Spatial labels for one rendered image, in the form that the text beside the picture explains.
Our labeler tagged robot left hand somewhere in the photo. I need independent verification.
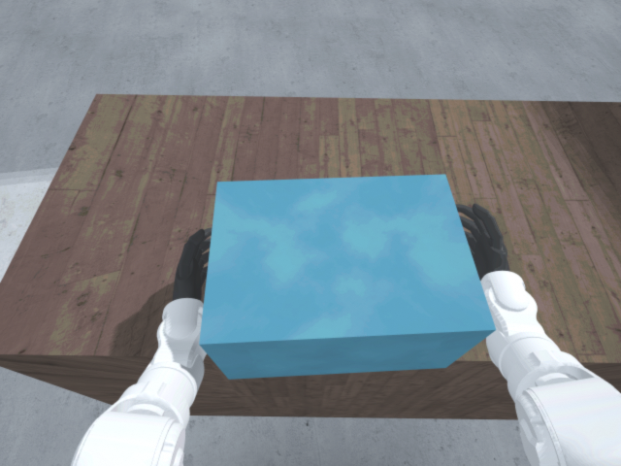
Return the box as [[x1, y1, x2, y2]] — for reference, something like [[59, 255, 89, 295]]
[[173, 228, 212, 301]]

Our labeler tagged left robot upper arm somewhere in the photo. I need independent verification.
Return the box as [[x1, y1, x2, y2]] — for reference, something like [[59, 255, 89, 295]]
[[76, 411, 185, 466]]

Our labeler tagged right robot upper arm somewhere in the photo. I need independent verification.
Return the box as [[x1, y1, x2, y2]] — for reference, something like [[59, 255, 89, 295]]
[[515, 377, 621, 466]]

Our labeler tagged robot right forearm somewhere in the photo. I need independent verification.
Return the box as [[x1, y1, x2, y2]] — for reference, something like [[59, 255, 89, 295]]
[[480, 271, 621, 403]]

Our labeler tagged robot left forearm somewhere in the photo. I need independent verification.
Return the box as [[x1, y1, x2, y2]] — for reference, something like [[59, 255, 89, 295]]
[[71, 298, 207, 466]]

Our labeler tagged robot right hand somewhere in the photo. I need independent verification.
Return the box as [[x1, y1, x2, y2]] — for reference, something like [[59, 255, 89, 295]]
[[455, 203, 510, 280]]

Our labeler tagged pedestal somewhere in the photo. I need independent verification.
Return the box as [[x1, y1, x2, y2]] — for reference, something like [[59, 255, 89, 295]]
[[0, 94, 621, 419]]

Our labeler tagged carton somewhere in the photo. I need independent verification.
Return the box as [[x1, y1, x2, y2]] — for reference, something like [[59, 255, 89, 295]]
[[199, 174, 496, 380]]

